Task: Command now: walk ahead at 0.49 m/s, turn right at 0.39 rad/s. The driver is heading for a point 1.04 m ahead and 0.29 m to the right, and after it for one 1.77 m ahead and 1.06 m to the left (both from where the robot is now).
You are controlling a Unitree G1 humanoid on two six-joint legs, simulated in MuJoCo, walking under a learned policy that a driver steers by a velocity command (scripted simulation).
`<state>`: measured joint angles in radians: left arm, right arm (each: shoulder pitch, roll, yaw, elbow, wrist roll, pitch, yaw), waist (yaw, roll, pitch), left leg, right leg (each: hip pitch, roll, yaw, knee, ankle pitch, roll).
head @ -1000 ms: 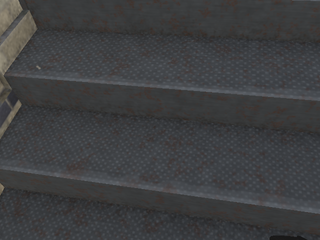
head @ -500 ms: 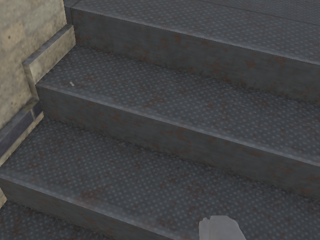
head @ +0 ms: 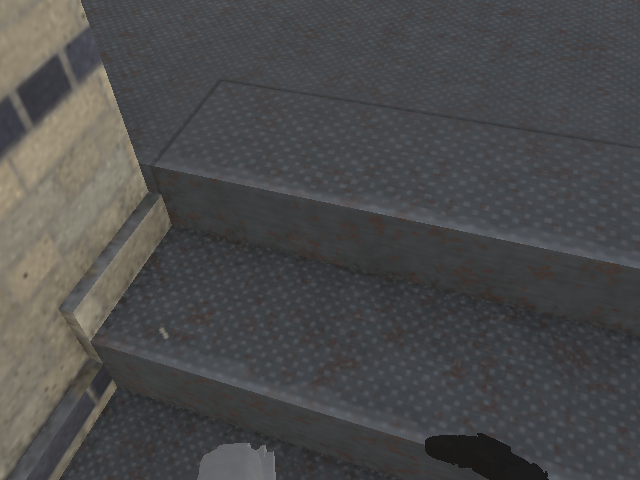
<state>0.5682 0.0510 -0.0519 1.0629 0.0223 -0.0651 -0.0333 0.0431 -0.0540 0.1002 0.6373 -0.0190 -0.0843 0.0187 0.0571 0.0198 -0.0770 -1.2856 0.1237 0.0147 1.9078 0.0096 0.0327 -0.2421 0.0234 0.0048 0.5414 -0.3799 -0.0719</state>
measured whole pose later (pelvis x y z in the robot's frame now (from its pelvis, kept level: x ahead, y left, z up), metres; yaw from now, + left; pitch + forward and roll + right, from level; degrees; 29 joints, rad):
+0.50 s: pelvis +0.31 +0.05 +0.16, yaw -17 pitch +1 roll +1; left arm 0.03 0.18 -0.01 0.64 -0.02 -0.02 -0.02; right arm 0.47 -0.17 0.00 1.04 -0.06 -0.04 0.01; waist -0.02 -0.03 -0.09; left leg -0.22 0.12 0.29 0.59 -0.35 -0.01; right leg -1.24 0.01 0.09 2.10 -0.01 -0.13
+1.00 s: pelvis +0.56 -0.11 +0.32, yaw -35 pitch +2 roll +4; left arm 0.48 0.16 0.00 0.91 0.01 -0.01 -0.06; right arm 0.02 -0.15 0.03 0.58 -0.02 -0.12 0.03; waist 0.00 0.01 -0.09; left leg -1.18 0.09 -0.07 2.19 -0.07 0.12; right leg -0.35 0.10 0.05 0.65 -0.32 -0.12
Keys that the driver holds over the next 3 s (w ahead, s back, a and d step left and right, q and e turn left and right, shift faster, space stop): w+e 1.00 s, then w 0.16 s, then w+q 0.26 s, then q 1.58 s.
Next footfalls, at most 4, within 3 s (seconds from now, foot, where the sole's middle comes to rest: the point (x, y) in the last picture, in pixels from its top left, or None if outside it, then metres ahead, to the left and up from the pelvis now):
0.18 left None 0.36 0.16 -0.60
0.72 right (467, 382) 0.57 -0.16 -0.44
1.28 left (508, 164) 0.93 -0.25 -0.27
1.80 right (628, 127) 1.04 -0.50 -0.27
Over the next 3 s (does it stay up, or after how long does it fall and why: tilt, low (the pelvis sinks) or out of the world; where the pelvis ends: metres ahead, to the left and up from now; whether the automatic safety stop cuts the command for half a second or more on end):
stays up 0.96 -0.36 0.50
